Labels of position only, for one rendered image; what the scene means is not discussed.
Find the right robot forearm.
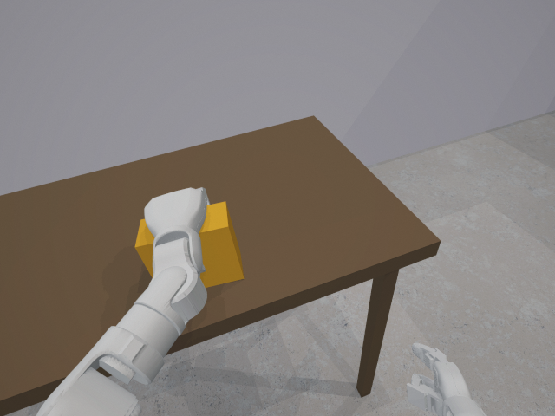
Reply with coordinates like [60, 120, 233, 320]
[442, 396, 486, 416]

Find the sponge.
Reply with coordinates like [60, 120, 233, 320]
[134, 202, 244, 288]

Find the table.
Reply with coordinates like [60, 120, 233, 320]
[0, 115, 441, 416]

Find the robot left upper arm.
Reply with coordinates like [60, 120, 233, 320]
[47, 367, 142, 416]

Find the left robot forearm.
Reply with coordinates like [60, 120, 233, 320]
[36, 226, 207, 416]

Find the left robot hand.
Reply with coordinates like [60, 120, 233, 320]
[144, 187, 210, 273]

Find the right robot hand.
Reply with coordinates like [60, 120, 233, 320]
[407, 343, 473, 416]

